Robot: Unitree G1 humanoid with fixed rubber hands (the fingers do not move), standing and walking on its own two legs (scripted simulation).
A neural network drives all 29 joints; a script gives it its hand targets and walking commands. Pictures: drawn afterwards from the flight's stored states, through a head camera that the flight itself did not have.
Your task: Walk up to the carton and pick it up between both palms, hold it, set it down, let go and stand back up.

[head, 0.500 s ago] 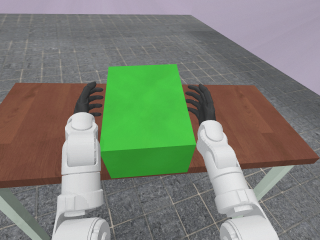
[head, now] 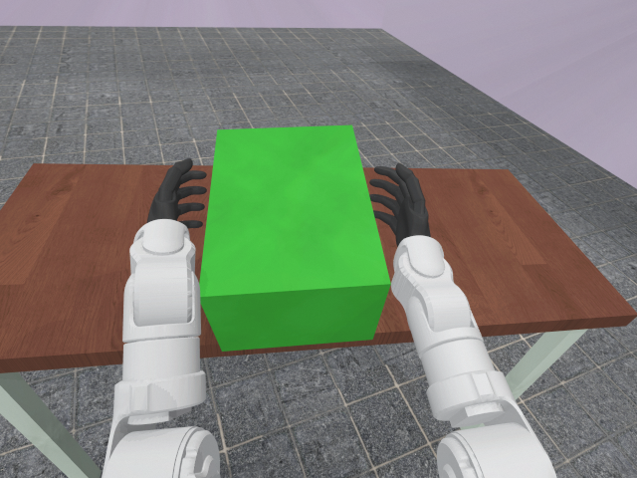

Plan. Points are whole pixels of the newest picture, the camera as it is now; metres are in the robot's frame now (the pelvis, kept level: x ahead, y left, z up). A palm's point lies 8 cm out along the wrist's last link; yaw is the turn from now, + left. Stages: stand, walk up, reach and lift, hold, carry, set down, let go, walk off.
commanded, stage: hold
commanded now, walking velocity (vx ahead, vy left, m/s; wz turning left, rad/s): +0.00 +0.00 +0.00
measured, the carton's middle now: (291, 230) +0.41 +0.01 +0.12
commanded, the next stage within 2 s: none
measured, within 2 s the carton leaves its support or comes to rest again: neither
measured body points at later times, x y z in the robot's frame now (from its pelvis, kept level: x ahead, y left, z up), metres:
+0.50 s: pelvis +0.00 +0.00 +0.00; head -0.04 +0.04 +0.45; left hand +0.36 +0.16 +0.17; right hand +0.36 -0.13 +0.18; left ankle +0.05 +0.10 -0.75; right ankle +0.02 -0.10 -0.75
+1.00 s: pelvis +0.00 +0.00 +0.00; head -0.04 +0.04 +0.45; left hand +0.36 +0.16 +0.17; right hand +0.36 -0.13 +0.17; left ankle +0.05 +0.10 -0.75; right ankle +0.02 -0.10 -0.75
